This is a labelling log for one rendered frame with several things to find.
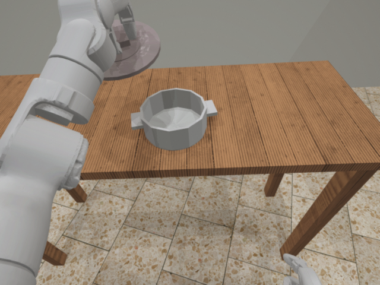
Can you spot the pot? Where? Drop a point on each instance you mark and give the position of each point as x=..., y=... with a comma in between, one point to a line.
x=173, y=119

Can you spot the left robot upper arm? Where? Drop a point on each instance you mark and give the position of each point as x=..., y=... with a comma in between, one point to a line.
x=44, y=157

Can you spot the knob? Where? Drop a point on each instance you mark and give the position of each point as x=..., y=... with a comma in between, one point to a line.
x=121, y=36

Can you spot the lid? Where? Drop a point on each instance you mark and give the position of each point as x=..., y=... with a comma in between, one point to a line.
x=136, y=58

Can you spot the left robot hand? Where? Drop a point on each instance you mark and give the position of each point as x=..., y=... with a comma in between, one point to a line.
x=126, y=16

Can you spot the right robot hand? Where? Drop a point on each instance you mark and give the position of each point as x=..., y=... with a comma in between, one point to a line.
x=306, y=275

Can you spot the left robot forearm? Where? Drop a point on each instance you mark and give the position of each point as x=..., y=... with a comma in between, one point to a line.
x=65, y=91

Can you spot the table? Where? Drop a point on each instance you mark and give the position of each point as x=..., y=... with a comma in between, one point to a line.
x=274, y=118

